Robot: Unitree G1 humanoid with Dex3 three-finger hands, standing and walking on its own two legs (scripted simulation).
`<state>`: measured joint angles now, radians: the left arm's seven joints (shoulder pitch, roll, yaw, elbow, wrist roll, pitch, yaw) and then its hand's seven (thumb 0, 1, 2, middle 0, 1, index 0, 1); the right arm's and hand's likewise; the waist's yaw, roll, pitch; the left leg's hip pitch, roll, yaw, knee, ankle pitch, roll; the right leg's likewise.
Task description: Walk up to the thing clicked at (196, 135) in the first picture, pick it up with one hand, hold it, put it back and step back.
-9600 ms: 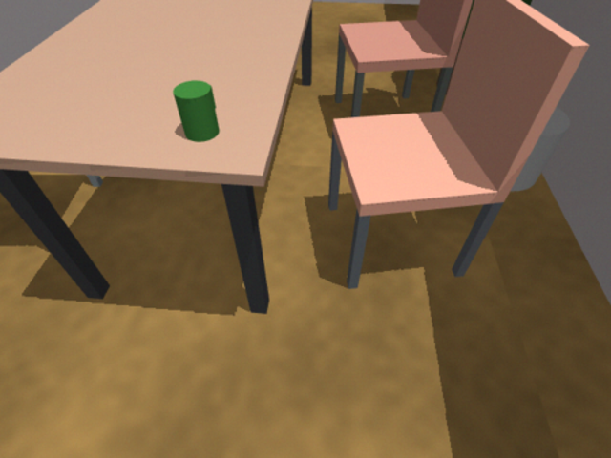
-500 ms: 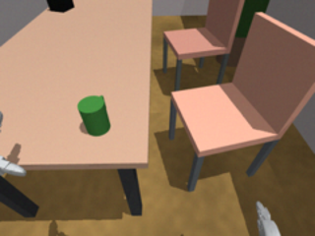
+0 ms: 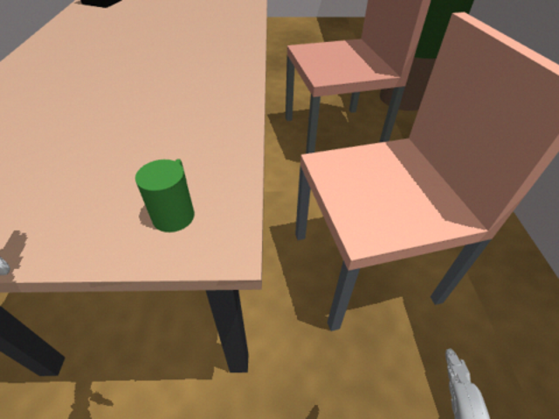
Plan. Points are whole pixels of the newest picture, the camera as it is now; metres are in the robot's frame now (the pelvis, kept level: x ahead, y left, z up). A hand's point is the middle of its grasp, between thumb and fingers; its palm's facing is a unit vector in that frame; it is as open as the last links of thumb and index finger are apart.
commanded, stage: go down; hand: left
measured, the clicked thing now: (170, 190) +0.51 +0.20 +0.04
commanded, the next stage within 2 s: approach in 1.78 s
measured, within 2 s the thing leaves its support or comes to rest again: neither
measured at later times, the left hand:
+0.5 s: hand out of the picture +0.37 +0.38 +0.17, palm faces +0.18 -0.98 -0.03, open 17.7 cm
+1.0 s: hand out of the picture +0.39 +0.39 +0.16, palm faces +0.20 -0.98 -0.02, open 17.7 cm
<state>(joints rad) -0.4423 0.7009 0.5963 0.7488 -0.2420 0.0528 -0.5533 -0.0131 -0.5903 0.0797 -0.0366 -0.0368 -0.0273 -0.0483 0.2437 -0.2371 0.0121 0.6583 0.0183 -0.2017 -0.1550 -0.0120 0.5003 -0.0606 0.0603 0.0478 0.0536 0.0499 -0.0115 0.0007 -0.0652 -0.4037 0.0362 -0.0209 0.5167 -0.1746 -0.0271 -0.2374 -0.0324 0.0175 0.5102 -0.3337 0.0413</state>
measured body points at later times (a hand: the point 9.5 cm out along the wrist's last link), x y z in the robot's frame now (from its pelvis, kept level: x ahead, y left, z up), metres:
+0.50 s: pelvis +0.01 +0.01 +0.00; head +0.03 +0.02 +0.45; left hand +0.35 +0.43 +0.17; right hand +0.16 -0.25 -0.08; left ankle +0.06 +0.14 -0.73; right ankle -0.04 -0.15 -0.73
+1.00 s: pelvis +0.02 +0.01 -0.01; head +0.06 +0.02 +0.44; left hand +0.37 +0.44 +0.17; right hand +0.17 -0.25 -0.09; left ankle +0.06 +0.14 -0.73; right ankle -0.04 -0.15 -0.73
